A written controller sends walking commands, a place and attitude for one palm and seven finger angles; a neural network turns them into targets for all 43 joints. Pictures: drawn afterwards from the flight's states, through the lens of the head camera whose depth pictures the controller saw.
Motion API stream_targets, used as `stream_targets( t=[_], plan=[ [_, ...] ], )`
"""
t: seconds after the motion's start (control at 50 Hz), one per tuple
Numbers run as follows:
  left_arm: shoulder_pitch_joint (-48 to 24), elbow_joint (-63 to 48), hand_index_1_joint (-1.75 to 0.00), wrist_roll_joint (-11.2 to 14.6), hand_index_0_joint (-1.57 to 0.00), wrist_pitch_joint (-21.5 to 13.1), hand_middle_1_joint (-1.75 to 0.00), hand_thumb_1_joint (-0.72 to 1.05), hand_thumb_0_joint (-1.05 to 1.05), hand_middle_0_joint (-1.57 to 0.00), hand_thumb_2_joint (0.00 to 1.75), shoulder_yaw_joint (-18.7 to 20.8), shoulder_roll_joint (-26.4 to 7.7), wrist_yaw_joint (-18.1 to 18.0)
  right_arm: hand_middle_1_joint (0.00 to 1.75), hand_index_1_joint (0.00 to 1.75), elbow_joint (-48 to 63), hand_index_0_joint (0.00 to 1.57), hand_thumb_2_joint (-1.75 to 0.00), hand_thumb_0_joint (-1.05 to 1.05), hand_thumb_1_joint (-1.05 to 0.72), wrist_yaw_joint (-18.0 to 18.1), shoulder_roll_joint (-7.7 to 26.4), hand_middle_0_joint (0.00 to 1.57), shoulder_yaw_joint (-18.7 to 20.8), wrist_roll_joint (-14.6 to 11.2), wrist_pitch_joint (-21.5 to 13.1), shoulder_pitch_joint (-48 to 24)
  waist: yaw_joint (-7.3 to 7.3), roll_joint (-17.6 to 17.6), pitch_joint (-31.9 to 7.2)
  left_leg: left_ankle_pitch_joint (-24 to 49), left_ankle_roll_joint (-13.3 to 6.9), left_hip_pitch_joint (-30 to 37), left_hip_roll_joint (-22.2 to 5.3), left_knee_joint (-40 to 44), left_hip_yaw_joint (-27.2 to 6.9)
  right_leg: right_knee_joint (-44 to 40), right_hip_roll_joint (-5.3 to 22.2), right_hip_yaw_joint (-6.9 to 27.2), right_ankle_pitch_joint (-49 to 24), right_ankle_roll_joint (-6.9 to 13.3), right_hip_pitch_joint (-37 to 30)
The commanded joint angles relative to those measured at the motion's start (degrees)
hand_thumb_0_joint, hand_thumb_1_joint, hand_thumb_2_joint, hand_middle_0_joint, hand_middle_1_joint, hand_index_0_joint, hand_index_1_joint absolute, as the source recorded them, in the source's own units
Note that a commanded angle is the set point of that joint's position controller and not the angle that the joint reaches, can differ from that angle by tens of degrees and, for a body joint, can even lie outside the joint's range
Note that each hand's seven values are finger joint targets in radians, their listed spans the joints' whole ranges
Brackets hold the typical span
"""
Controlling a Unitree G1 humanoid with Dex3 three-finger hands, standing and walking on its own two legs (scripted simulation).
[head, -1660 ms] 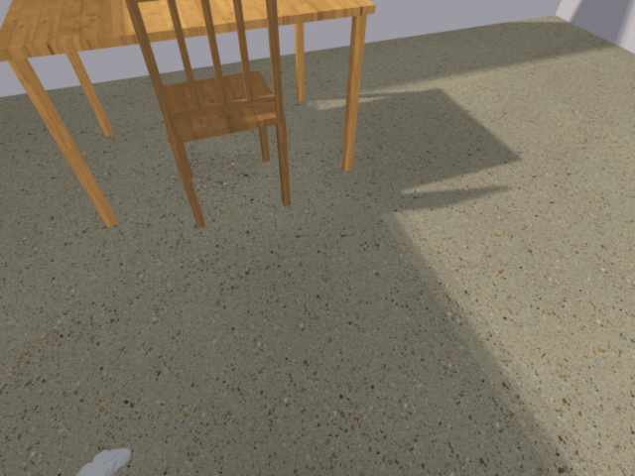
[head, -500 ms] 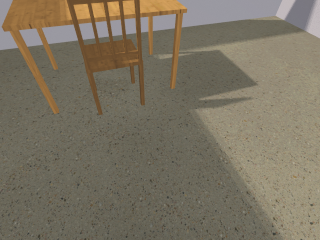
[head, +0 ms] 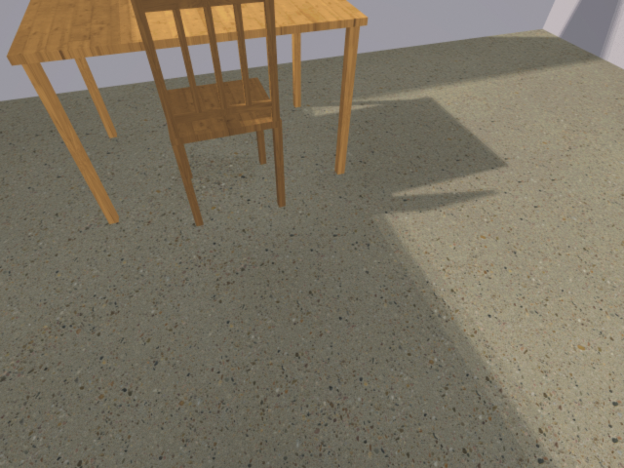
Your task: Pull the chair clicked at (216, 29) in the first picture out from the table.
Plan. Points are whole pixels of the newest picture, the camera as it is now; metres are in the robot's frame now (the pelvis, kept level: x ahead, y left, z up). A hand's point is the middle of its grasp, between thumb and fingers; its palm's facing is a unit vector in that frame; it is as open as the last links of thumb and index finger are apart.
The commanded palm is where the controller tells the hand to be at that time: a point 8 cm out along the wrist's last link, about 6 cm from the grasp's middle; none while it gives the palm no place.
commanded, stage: walk to a spot facing it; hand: left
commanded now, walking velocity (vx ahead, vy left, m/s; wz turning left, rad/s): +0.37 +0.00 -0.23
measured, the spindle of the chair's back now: (216, 61) +1.28 +0.40 -0.07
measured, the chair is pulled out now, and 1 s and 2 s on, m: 0.00 0.00 0.00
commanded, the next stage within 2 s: turn to face it in 1.48 s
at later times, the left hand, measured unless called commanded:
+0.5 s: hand (202, 465) +0.16 +0.18 -0.19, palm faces -0.12 -0.98 -0.15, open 7.3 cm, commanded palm none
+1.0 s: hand (253, 370) +0.32 +0.13 -0.20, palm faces -0.01 -0.99 -0.11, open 7.3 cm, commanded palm none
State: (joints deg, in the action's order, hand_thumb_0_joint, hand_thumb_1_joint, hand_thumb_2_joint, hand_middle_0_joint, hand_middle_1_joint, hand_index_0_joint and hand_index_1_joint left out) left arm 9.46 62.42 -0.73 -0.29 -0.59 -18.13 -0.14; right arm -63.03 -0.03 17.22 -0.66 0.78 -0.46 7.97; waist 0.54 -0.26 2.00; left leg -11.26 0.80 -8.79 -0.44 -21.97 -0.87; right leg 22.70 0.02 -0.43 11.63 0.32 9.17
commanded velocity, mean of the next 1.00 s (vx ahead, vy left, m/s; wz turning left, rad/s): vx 0.38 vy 0.00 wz -0.09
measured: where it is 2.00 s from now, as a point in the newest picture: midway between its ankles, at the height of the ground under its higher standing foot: (347, 338)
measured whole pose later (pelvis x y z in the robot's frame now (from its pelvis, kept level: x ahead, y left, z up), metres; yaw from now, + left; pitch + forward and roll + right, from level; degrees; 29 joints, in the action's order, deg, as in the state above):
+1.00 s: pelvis +0.34 -0.03 -0.01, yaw -5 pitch -1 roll -3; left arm 21.4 64.0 -1.7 -4.1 2.2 -8.5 -0.3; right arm -57.4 -1.6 10.1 3.5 1.6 -2.1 8.8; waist 1.6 -0.5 1.4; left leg -11.4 0.0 -29.0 -7.8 -41.9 6.4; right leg 22.0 -1.1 -10.6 20.3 0.6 0.4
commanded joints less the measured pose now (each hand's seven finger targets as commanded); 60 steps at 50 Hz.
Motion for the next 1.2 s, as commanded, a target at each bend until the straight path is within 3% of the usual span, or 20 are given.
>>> stream_targets(
  t=[0.0,0.08,0.18,0.22,0.26,0.32,0.48,0.54,0.56,0.58,0.6,0.68,0.74,0.94,1.0,1.02,1.04,1.06,1.12,1.18],
  plan=[
    [2.6,-1.6,-0.30,0.0,-0.20,-0.1,-0.30,0.90,0.00,-0.20,0.90,1.0,-4.2,-0.9,0.30,0.30,1.2,0.20,-0.90,0.00,-0.90,0.4,4.3,0.20,0.7,0.2,0.0,2.0,-0.21,-0.8,-2.6,-3.2,-1.2,-0.5,-4.8,2.3,-3.3,-4.9,5.9,6.5,7.2,0.6,0.6],
    [6.0,-1.9,-0.30,-0.4,-0.20,0.7,-0.30,0.90,0.00,-0.20,0.90,2.5,-6.4,0.0,0.30,0.30,1.9,0.20,-0.90,0.00,-0.90,0.0,3.4,0.20,1.2,0.9,0.5,4.2,0.60,-6.3,3.5,-18.4,-1.1,-9.4,-1.4,-4.6,0.4,-9.3,7.8,13.1,27.3,3.9,4.0],
    [7.7,-3.2,-0.30,0.0,-0.20,-0.3,-0.30,0.90,0.00,-0.20,0.90,3.8,-5.6,0.2,0.30,0.30,2.3,0.20,-0.90,0.00,-0.90,-0.1,1.3,0.20,2.1,0.7,-1.0,8.8,-1.46,-3.9,4.9,-13.1,-1.7,-5.0,-2.4,-8.9,3.4,-7.2,9.2,15.0,24.7,7.5,9.5],
    [5.3,-4.5,-0.30,0.0,-0.20,-0.6,-0.30,0.90,0.00,-0.20,0.90,3.6,-2.4,0.7,0.30,0.30,0.6,0.20,-0.90,0.00,-0.90,0.3,2.6,0.20,2.9,0.7,-1.7,14.4,-3.74,3.7,5.7,-17.9,-4.2,1.7,-7.4,0.0,-4.9,4.5,2.5,7.4,19.0,4.9,16.8],
    [-0.5,-7.7,-0.30,-0.5,-0.20,-1.4,-0.30,0.90,0.00,-0.20,0.90,3.2,1.5,0.8,0.30,0.30,-1.1,0.20,-0.90,0.00,-0.90,1.0,6.5,0.20,4.4,1.0,-2.5,22.6,-6.63,15.7,8.8,-19.3,-11.4,8.2,-21.2,13.9,-23.3,28.0,-1.4,-1.7,18.8,2.0,30.7],
    [0.0,-6.9,-0.30,-0.7,-0.20,-2.1,-0.30,0.90,0.00,-0.20,0.90,3.8,1.7,1.4,0.30,0.30,-0.8,0.20,-0.90,0.00,-0.90,1.7,1.4,0.20,3.4,0.4,-4.1,21.6,-4.12,6.7,8.2,2.6,-13.0,10.1,-21.1,11.0,-16.5,37.5,4.7,1.6,13.2,1.6,33.7],
    [-2.6,-7.2,-0.30,-0.4,-0.20,-1.6,-0.30,0.90,0.00,-0.20,0.90,3.3,7.2,2.4,0.30,0.30,-3.0,0.20,-0.90,0.00,-0.90,1.9,0.1,0.20,3.7,0.9,-4.6,23.0,-2.53,8.3,5.1,21.1,-8.5,7.8,-14.5,7.4,2.2,16.5,2.2,-8.5,4.0,1.7,17.8],
    [10.0,-3.2,-0.30,-0.6,-0.20,-2.2,-0.30,0.90,0.00,-0.20,0.90,4.5,4.6,1.7,0.30,0.30,-3.3,0.20,-0.90,0.00,-0.90,1.8,0.6,0.20,3.8,0.2,-4.4,21.1,4.17,5.2,-1.0,33.4,-6.1,3.3,-12.8,-7.9,6.6,9.4,-1.1,-10.3,-1.7,3.6,-1.5],
    [17.9,-1.1,-0.30,-1.0,-0.20,-3.0,-0.30,0.90,0.00,-0.20,0.90,5.7,0.7,1.1,0.30,0.30,-2.7,0.20,-0.90,0.00,-0.90,1.3,-0.4,0.20,3.8,-0.2,-4.4,20.4,7.81,0.6,-5.9,26.3,-4.1,-4.9,-10.8,-20.4,7.8,8.3,3.1,-4.8,-1.6,5.5,-14.7],
    [24.8,0.3,-0.30,-1.2,-0.20,-3.6,-0.30,0.90,0.00,-0.20,0.90,7.5,-5.5,0.2,0.30,0.30,-0.9,0.20,-0.90,0.00,-0.90,0.8,-4.5,0.20,2.9,-0.9,-4.7,21.6,9.54,-13.8,-12.5,-4.3,-1.9,-19.4,-4.0,-40.0,10.4,2.1,19.5,17.6,3.5,11.3,-25.9],
    [26.2,1.2,-0.30,0.0,-0.20,-3.4,-0.30,0.90,0.00,-0.20,0.90,7.6,-8.3,0.0,0.30,0.30,0.7,0.20,-0.90,0.00,-0.90,0.8,-4.5,0.20,3.0,-0.8,-4.6,18.5,8.52,-13.8,-13.6,-20.5,-2.3,-25.3,-1.8,-52.8,4.7,-5.8,25.8,31.7,2.6,14.2,-24.4],
    [10.1,-2.5,-0.30,-0.3,-0.20,-3.8,-0.30,0.90,0.00,-0.20,0.90,5.0,0.4,-0.7,0.30,0.30,1.3,0.20,-0.90,0.00,-0.90,0.3,-6.7,0.20,3.6,0.3,-2.9,12.9,1.23,0.1,1.8,-8.6,-2.0,-24.3,-9.3,-52.3,0.6,-9.2,20.3,13.5,-0.8,10.7,0.7],
    [7.9,-2.8,-0.30,-0.8,-0.20,-4.3,-0.30,0.90,0.00,-0.20,0.90,4.2,2.5,-0.8,0.30,0.30,0.4,0.20,-0.90,0.00,-0.90,-0.2,-8.6,0.20,3.7,0.6,-0.9,16.9,-2.79,-3.0,3.4,-5.6,-0.5,-19.7,-9.4,-45.0,2.9,-12.0,16.6,3.4,-2.3,8.7,9.4],
    [14.0,-0.6,-0.30,-1.0,-0.20,-4.7,-0.30,0.90,0.00,-0.20,0.90,4.8,0.9,-0.8,0.30,0.30,8.2,0.20,-0.90,0.00,-0.90,-2.1,-6.2,0.20,4.1,0.5,-2.3,0.4,0.40,-3.0,6.8,-0.2,-1.2,-19.1,-7.2,-18.8,7.5,-10.5,15.9,1.0,-5.6,8.3,-0.5],
    [13.6,-0.5,-0.30,-0.6,-0.20,-4.3,-0.30,0.90,0.00,-0.20,0.90,4.9,0.8,-0.7,0.30,0.30,5.6,0.20,-0.90,0.00,-0.90,-1.2,-3.2,0.20,4.9,1.1,-3.1,10.2,-4.64,1.6,1.2,-0.4,-2.8,-0.8,-3.4,-10.5,10.0,5.9,12.2,-4.1,-17.2,6.1,1.9],
    [14.5,-1.2,-0.30,-0.4,-0.20,-4.2,-0.30,0.90,0.00,-0.20,0.90,4.6,3.0,-0.4,0.30,0.30,3.5,0.20,-0.90,0.00,-0.90,-0.6,2.1,0.20,6.1,1.6,-3.5,19.5,-8.09,11.5,-5.1,-4.5,-5.6,12.0,-10.1,-5.8,-0.9,21.7,7.3,-7.4,-11.1,3.4,9.1],
    [15.4,-2.7,-0.30,0.3,-0.20,-4.1,-0.30,0.90,0.00,-0.20,0.90,4.0,6.0,0.4,0.30,0.30,2.4,0.20,-0.90,0.00,-0.90,0.0,8.3,0.20,7.6,1.9,-3.6,25.5,-8.47,25.2,-9.6,-4.9,-11.2,21.1,-25.7,4.3,-23.3,42.2,-0.8,-9.5,18.9,0.7,23.4],
    [11.8,-3.9,-0.30,-0.2,-0.20,-4.2,-0.30,0.90,0.00,-0.20,0.90,4.4,3.6,0.1,0.30,0.30,2.1,0.20,-0.90,0.00,-0.90,0.7,7.2,0.20,7.1,0.9,-3.1,24.9,-8.38,16.9,-9.2,-4.9,-13.1,19.7,-27.5,7.3,-26.5,51.1,1.1,-1.7,20.5,1.7,27.2],
    [8.7,-2.3,-0.30,-0.4,-0.20,-3.5,-0.30,0.90,0.00,-0.20,0.90,4.7,4.9,1.0,0.30,0.30,4.6,0.20,-0.90,0.00,-0.90,1.2,-0.7,0.20,4.9,0.7,-4.3,13.6,-3.18,1.5,-1.3,4.6,-9.8,5.4,-22.8,8.3,-10.7,53.7,7.2,0.8,7.7,0.9,27.0],
    [12.1,-0.9,-0.30,-1.1,-0.20,-1.2,-0.30,0.90,0.00,-0.20,0.90,4.5,7.9,0.9,0.30,0.30,3.5,0.20,-0.90,0.00,-0.90,1.3,-3.4,0.20,4.2,0.4,-5.2,12.7,0.02,5.4,0.1,7.8,-7.4,-0.8,-18.2,10.4,0.1,49.4,7.4,0.5,2.6,-0.4,23.1]
  ],
)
